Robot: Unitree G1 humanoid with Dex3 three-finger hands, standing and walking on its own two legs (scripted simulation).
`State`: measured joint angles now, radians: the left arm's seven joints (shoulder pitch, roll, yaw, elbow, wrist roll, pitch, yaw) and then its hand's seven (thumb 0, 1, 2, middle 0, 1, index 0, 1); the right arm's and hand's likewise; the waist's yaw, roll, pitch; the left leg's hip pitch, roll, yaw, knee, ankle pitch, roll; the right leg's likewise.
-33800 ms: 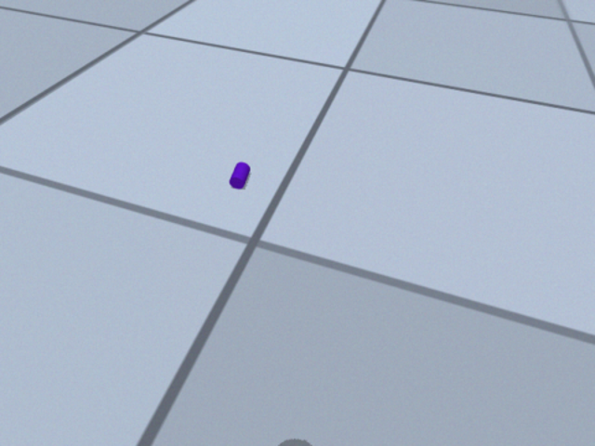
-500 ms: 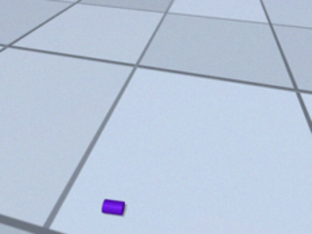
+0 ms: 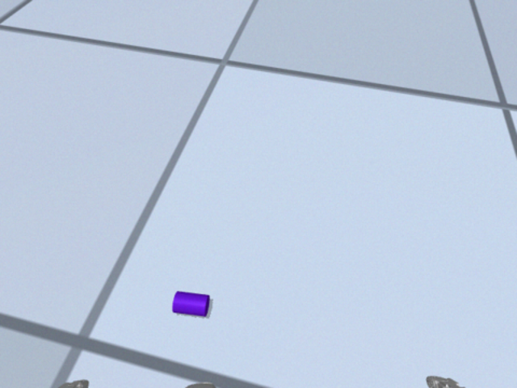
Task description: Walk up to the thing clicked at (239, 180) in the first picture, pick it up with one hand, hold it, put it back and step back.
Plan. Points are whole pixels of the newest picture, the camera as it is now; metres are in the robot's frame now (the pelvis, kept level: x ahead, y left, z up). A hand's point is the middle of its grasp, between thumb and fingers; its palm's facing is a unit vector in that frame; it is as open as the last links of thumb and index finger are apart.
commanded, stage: step back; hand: left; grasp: from above
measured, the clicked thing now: (191, 303) +0.45 +0.23 -0.73
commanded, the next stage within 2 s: none
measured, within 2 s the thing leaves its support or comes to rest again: neither
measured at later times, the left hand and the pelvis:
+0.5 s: hand out of the picture +0.02 +0.28 -0.17, palm faces -0.11 -0.92 -0.38, open 7.4 cm; pelvis -0.09 +0.02 -0.02, yaw -5 degrees
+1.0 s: hand out of the picture -0.09 +0.29 -0.16, palm faces +0.00 -0.93 -0.36, open 7.4 cm; pelvis -0.23 +0.03 -0.01, yaw +0 degrees
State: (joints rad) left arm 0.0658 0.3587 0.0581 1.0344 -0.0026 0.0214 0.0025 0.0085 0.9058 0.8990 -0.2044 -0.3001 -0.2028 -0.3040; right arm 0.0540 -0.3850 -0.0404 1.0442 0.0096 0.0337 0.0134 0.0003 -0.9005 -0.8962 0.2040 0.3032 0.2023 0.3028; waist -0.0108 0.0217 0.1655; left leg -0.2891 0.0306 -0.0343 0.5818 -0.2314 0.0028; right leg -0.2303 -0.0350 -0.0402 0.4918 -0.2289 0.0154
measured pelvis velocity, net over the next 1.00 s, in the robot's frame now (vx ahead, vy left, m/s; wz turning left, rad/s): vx -0.23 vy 0.03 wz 0.00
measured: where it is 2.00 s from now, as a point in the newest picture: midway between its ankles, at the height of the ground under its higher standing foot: outside the picture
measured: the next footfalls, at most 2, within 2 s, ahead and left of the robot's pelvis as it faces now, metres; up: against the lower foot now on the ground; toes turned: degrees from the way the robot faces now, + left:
right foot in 0.52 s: -0.08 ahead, -0.10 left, +0.00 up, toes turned -2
left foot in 0.90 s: -0.18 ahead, +0.14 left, +0.00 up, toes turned -3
